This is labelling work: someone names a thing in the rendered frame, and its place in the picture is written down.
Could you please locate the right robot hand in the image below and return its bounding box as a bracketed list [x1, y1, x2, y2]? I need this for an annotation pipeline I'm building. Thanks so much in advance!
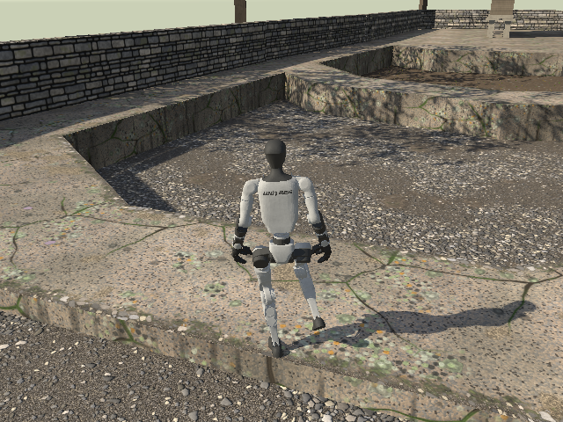
[311, 244, 332, 263]

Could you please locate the left robot hand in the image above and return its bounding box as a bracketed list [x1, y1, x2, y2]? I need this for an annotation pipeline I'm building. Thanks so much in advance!
[231, 246, 252, 264]

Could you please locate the right robot forearm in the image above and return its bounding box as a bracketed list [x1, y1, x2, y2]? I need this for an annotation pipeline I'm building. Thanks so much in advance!
[312, 211, 330, 247]

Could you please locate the robot torso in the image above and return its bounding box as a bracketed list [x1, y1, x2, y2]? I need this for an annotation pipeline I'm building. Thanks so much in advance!
[258, 172, 299, 264]

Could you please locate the robot left upper arm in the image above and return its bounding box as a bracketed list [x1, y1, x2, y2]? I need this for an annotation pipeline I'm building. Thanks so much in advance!
[238, 178, 259, 228]

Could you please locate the left robot forearm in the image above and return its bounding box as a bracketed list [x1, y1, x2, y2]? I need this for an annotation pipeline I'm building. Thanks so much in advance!
[232, 215, 248, 249]

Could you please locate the right robot thigh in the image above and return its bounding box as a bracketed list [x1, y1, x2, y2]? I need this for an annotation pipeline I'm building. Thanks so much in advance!
[293, 243, 311, 279]

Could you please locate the robot right upper arm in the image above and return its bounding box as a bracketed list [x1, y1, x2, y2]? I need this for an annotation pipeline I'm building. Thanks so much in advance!
[296, 176, 321, 224]

